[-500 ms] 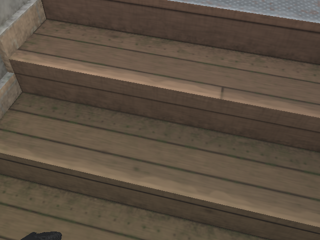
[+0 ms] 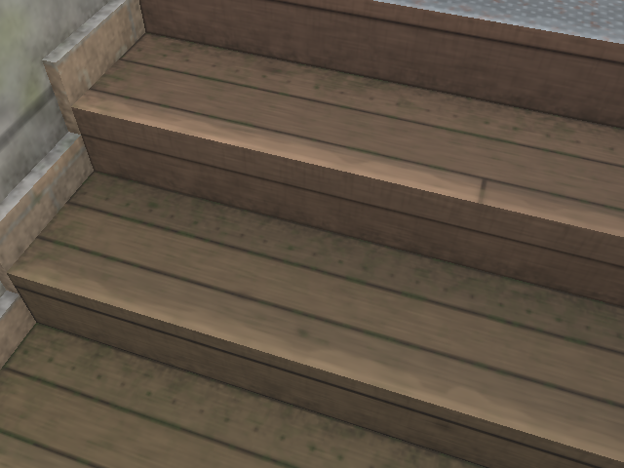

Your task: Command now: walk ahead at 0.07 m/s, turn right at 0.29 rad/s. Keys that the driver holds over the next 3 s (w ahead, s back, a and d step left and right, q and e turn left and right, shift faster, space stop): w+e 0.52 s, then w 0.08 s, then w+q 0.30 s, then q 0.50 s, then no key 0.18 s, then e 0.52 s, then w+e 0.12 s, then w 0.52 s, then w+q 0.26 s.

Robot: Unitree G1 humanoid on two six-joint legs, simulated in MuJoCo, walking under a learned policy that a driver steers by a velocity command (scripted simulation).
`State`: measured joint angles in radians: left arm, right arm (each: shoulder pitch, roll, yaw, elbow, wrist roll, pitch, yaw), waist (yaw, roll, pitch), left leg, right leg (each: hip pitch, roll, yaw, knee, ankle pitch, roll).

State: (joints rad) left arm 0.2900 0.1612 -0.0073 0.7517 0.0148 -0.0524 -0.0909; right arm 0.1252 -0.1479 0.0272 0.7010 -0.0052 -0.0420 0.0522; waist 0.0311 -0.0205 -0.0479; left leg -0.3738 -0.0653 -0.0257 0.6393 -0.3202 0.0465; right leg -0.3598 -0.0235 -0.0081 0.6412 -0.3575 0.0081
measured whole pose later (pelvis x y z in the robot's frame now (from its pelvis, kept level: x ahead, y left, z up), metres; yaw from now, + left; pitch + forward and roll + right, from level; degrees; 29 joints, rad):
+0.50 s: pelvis +0.14 -0.01 +0.01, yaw -15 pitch +8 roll -2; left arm 0.03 0.09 -0.08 0.71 0.00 0.02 -0.11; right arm 0.66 -0.09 0.07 1.15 -0.16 -0.04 0.04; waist -0.05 0.02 -0.16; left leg -0.01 0.02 0.20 0.23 -0.36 0.02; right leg -1.41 -0.06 -0.07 1.91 -0.20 -0.26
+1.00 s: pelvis +0.40 -0.09 +0.18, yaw -12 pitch +6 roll -1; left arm 0.48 0.08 -0.06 1.16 0.13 -0.07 -0.07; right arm 0.01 -0.10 0.06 0.86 -0.02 0.00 0.07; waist 0.01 -0.04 -0.14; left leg -1.42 0.07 0.01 1.83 -0.16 0.24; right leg -0.09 -0.01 -0.17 0.34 -0.35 -0.02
